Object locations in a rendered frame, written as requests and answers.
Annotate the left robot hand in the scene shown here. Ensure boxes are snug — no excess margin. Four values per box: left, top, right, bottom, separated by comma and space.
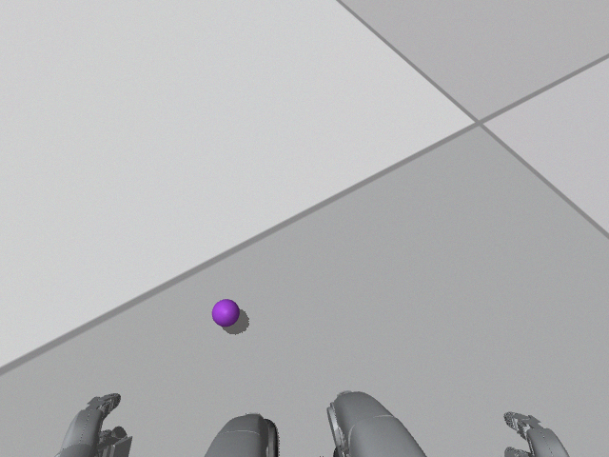
60, 393, 132, 457

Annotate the ball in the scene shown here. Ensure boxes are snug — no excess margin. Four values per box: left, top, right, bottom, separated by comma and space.
212, 299, 240, 327

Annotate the right robot hand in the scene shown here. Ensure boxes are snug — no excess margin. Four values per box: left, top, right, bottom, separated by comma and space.
504, 412, 570, 457

